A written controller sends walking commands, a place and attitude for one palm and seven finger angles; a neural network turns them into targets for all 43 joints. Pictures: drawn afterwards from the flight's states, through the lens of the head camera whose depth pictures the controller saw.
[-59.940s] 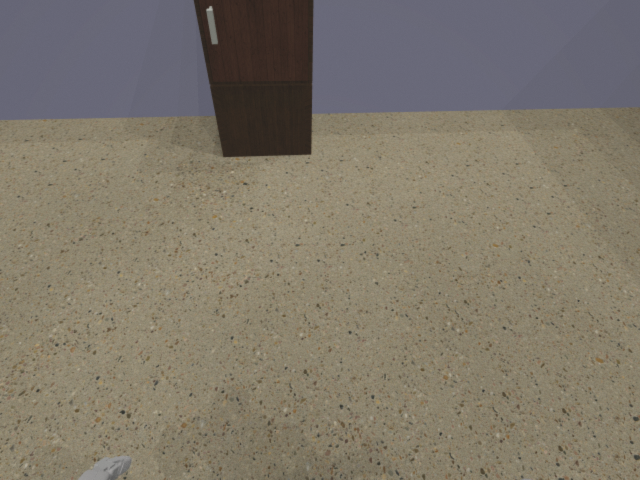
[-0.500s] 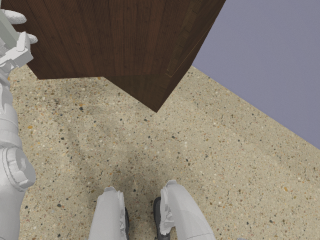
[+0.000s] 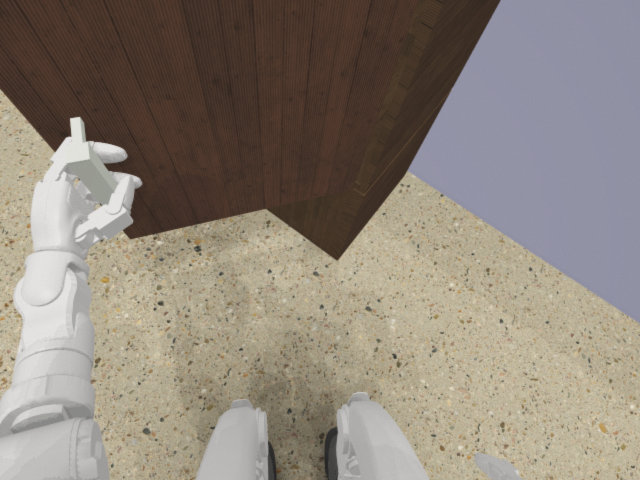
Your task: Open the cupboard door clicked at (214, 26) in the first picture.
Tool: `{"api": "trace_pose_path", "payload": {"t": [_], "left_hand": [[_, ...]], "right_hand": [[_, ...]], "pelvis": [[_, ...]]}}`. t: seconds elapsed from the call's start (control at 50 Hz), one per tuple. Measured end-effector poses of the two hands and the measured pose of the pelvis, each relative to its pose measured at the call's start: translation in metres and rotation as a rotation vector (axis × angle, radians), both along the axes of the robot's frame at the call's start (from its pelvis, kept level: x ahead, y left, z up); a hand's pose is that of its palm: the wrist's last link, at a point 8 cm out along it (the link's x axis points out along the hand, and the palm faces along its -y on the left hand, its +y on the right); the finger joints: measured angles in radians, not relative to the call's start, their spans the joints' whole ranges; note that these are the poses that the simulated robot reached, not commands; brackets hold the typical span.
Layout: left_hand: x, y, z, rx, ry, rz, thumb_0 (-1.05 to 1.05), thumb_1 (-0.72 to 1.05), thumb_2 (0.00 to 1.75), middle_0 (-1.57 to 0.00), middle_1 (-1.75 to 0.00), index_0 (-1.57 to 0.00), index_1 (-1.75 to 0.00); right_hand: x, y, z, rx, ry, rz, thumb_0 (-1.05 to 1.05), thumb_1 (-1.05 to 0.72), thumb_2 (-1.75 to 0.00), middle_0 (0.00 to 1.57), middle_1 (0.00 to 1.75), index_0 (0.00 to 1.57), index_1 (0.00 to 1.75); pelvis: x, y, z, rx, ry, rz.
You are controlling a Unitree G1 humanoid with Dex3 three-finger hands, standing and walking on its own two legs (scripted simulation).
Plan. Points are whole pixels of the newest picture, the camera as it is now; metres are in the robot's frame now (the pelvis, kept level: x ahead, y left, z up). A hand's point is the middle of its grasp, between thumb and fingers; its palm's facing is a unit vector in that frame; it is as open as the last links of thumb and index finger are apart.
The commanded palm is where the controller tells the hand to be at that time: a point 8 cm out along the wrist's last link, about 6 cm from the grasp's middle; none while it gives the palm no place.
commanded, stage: pull the door open along its arc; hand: left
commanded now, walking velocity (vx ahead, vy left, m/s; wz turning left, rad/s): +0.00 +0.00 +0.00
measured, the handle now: (100, 170) +0.48 +0.26 +0.02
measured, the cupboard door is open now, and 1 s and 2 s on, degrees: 54 82 82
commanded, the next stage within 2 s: open thumb and fingers to let go in 0.60 s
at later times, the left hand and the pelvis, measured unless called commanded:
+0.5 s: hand (192, 300) +0.32 +0.14 +0.01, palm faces +0.51 -0.86 +0.00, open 5.8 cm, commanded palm +0.25 +0.17 +0.01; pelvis +0.00 -0.03 +0.00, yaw +4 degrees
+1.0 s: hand (216, 321) +0.30 +0.11 +0.01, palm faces +0.50 -0.86 -0.02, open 8.0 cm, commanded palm +0.24 +0.15 +0.01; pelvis -0.01 -0.05 +0.00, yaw +6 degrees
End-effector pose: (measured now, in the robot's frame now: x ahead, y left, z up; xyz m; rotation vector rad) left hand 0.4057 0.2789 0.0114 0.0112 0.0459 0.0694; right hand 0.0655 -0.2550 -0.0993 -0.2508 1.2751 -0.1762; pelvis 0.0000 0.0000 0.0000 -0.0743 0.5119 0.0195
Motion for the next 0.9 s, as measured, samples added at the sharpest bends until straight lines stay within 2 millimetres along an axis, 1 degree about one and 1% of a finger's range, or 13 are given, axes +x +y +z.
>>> {"api": "trace_pose_path", "payload": {"t": [0.1, 0.16, 0.22, 0.28, 0.36, 0.44, 0.58, 0.7, 0.76, 0.84, 0.9], "left_hand": [[-0.036, -0.022, -0.003, -0.087, -0.026, 0.206, 0.02, 0.69, 0.73, -0.37, -1.35, -0.37, -1.35], [-0.055, -0.037, -0.003, -0.074, -0.033, 0.296, 0.01, 0.69, 0.74, -0.36, -1.35, -0.38, -1.35], [-0.071, -0.051, -0.002, -0.04, -0.033, 0.345, 0.01, 0.7, 0.76, -0.36, -1.34, -0.38, -1.35], [-0.086, -0.064, -0.002, -0.025, -0.032, 0.388, 0.0, 0.7, 0.76, -0.36, -1.34, -0.38, -1.34], [-0.105, -0.082, -0.001, -0.02, -0.027, 0.436, 0.0, 0.71, 0.76, -0.36, -1.33, -0.38, -1.34], [-0.121, -0.098, -0.001, -0.01, -0.021, 0.461, 0.0, 0.71, 0.76, -0.35, -1.34, -0.38, -1.34], [-0.143, -0.121, 0.0, -0.009, -0.012, 0.47, 0.0, 0.7, 0.75, -0.34, -1.33, -0.37, -1.35], [-0.162, -0.142, 0.001, -0.016, 0.005, 0.465, 0.0, 0.7, 0.74, -0.32, -1.33, -0.36, -1.35], [-0.164, -0.145, 0.0, 0.002, -0.014, 0.472, 0.0, 0.69, 0.75, -0.33, -1.33, -0.35, -1.35], [-0.156, -0.14, -0.004, 0.042, -0.046, 0.464, 0.0, 0.66, 0.76, -0.36, -1.33, -0.36, -1.34], [-0.153, -0.136, -0.004, 0.04, -0.047, 0.463, 0.0, 0.59, 0.74, -0.37, -1.33, -0.36, -1.33]], "right_hand": [[0.044, 0.005, 0.004, 0.023, -0.118, 0.06, 0.0, -0.91, -0.89, 0.2, 0.3, 0.2, 0.3], [0.068, 0.011, 0.002, 0.047, -0.174, 0.107, 0.0, -0.91, -0.89, 0.2, 0.3, 0.2, 0.3], [0.086, 0.018, 0.0, 0.075, -0.213, 0.146, 0.0, -0.91, -0.89, 0.2, 0.3, 0.2, 0.3], [0.098, 0.025, -0.003, 0.101, -0.237, 0.173, 0.0, -0.91, -0.89, 0.2, 0.3, 0.2, 0.3], [0.103, 0.03, -0.006, 0.126, -0.249, 0.197, 0.0, -0.91, -0.89, 0.2, 0.3, 0.2, 0.3], [0.102, 0.029, -0.008, 0.136, -0.248, 0.213, 0.01, -0.91, -0.89, 0.2, 0.3, 0.2, 0.3], [0.098, 0.014, -0.006, 0.12, -0.253, 0.224, 0.01, -0.91, -0.89, 0.2, 0.3, 0.2, 0.3], [0.103, 0.0, -0.001, 0.103, -0.289, 0.235, 0.01, -0.91, -0.89, 0.2, 0.3, 0.2, 0.3], [0.107, -0.004, -0.003, 0.09, -0.308, 0.25, 0.01, -0.91, -0.89, 0.2, 0.3, 0.2, 0.3], [0.112, -0.007, -0.009, 0.083, -0.328, 0.256, 0.01, -0.91, -0.89, 0.2, 0.3, 0.2, 0.3], [0.113, -0.006, -0.012, 0.091, -0.336, 0.252, 0.01, -0.91, -0.89, 0.2, 0.3, 0.2, 0.3]], "pelvis": [[0.004, 0.001, 0.005, 0.01, -0.018, 0.001], [0.004, 0.0, 0.004, 0.019, -0.029, 0.002], [0.003, -0.003, 0.003, 0.027, -0.044, 0.004], [0.002, -0.008, 0.002, 0.035, -0.058, 0.01], [0.0, -0.015, 0.002, 0.044, -0.074, 0.021], [-0.001, -0.024, 0.003, 0.052, -0.086, 0.031], [-0.001, -0.037, 0.005, 0.061, -0.103, 0.047], [-0.001, -0.045, 0.007, 0.068, -0.111, 0.055], [-0.003, -0.048, 0.004, 0.073, -0.111, 0.061], [-0.008, -0.053, -0.002, 0.076, -0.107, 0.064], [-0.01, -0.054, -0.004, 0.077, -0.107, 0.065]]}}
